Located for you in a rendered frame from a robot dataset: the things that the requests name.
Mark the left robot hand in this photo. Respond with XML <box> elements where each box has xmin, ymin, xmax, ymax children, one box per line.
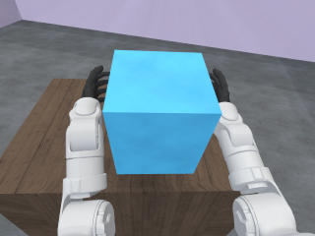
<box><xmin>81</xmin><ymin>65</ymin><xmax>110</xmax><ymax>103</ymax></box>

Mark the pedestal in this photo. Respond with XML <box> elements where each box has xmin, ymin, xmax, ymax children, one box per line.
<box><xmin>0</xmin><ymin>78</ymin><xmax>258</xmax><ymax>236</ymax></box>

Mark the left robot upper arm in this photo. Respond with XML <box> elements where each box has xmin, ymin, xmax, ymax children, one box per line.
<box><xmin>58</xmin><ymin>200</ymin><xmax>116</xmax><ymax>236</ymax></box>

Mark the carton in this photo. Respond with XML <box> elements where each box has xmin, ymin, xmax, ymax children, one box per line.
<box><xmin>102</xmin><ymin>50</ymin><xmax>222</xmax><ymax>174</ymax></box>

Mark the right robot upper arm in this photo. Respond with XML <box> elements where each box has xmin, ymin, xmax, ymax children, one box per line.
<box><xmin>232</xmin><ymin>192</ymin><xmax>315</xmax><ymax>236</ymax></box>

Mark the robot left forearm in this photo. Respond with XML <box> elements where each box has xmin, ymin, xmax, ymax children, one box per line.
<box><xmin>57</xmin><ymin>97</ymin><xmax>107</xmax><ymax>236</ymax></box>

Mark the robot right forearm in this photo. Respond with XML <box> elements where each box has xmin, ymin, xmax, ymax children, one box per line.
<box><xmin>214</xmin><ymin>101</ymin><xmax>296</xmax><ymax>229</ymax></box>

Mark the right robot hand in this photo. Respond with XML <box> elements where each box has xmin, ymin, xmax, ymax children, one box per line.
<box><xmin>209</xmin><ymin>68</ymin><xmax>230</xmax><ymax>103</ymax></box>

